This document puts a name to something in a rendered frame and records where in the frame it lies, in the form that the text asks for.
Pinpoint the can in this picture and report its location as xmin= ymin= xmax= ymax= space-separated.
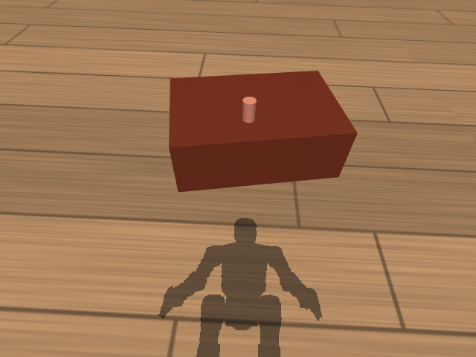
xmin=242 ymin=97 xmax=257 ymax=123

